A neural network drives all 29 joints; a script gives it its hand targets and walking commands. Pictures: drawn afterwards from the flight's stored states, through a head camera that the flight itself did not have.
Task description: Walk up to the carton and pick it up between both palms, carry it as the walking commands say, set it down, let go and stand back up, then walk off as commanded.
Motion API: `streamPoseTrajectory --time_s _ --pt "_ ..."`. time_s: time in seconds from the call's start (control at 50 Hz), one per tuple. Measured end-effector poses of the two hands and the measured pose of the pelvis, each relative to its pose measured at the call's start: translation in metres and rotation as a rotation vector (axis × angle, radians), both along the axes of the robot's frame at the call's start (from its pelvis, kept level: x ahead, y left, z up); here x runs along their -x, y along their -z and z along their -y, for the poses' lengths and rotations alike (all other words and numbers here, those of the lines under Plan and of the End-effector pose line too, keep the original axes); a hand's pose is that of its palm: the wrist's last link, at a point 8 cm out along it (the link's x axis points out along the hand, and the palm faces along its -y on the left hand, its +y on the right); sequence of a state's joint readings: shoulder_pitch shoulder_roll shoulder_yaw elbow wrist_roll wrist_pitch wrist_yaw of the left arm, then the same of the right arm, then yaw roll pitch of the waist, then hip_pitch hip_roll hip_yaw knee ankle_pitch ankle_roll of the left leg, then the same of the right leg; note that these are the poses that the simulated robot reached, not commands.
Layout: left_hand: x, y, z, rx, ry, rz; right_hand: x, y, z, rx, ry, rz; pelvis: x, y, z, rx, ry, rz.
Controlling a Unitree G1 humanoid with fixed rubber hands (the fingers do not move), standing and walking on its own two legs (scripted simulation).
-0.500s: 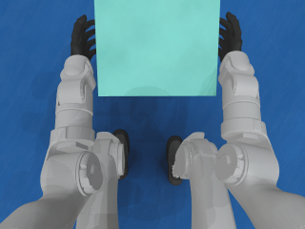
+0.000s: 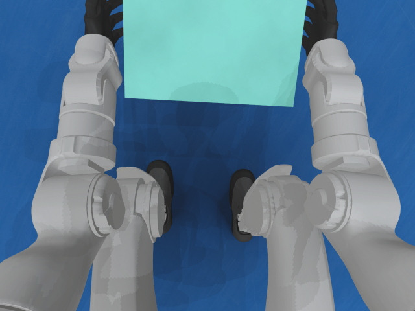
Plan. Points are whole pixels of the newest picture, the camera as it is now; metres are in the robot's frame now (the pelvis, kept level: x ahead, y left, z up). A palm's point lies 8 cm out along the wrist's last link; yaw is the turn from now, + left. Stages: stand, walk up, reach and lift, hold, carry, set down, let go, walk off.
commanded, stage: set down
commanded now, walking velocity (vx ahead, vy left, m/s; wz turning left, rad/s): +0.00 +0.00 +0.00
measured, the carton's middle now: (209, 42) +0.52 +0.01 -0.25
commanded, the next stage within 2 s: none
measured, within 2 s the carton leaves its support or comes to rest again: rests again in 0.80 s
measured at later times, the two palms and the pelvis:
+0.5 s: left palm (105, 35) +0.52 +0.18 -0.20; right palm (310, 45) +0.51 -0.16 -0.21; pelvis +0.00 +0.00 -0.03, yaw +0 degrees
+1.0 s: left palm (108, 35) +0.52 +0.18 -0.23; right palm (304, 45) +0.51 -0.16 -0.23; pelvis +0.00 +0.00 -0.04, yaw +0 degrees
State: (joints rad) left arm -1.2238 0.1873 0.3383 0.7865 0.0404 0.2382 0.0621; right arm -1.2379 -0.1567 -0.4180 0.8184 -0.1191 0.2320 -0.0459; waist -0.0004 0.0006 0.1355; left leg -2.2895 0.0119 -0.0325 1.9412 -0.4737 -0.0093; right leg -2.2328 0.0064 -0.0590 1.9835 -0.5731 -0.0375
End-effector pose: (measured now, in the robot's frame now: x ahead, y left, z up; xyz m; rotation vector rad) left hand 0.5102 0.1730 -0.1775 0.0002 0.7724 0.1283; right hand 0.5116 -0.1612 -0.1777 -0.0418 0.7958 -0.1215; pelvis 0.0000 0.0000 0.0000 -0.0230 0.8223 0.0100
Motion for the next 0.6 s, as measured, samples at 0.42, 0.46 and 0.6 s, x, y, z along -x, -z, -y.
streamPoseTrajectory --time_s 0.42,0.46,0.6 --pt "-0.008 0.021 -0.001 -0.012 0.021 -0.009 0.0 0.026 0.0 -0.006 -0.019 -0.016 0.003 0.028 0.004 -0.014 0.009 0.068" --pt "-0.007 0.024 -0.002 -0.014 0.022 -0.017 0.0 0.029 0.0 -0.009 -0.02 -0.023 0.003 0.028 0.004 -0.014 0.01 0.071" --pt "-0.011 0.033 -0.005 -0.014 0.029 -0.026 0.001 0.04 -0.002 -0.001 -0.03 -0.032 0.003 0.03 0.003 -0.012 0.011 0.076"
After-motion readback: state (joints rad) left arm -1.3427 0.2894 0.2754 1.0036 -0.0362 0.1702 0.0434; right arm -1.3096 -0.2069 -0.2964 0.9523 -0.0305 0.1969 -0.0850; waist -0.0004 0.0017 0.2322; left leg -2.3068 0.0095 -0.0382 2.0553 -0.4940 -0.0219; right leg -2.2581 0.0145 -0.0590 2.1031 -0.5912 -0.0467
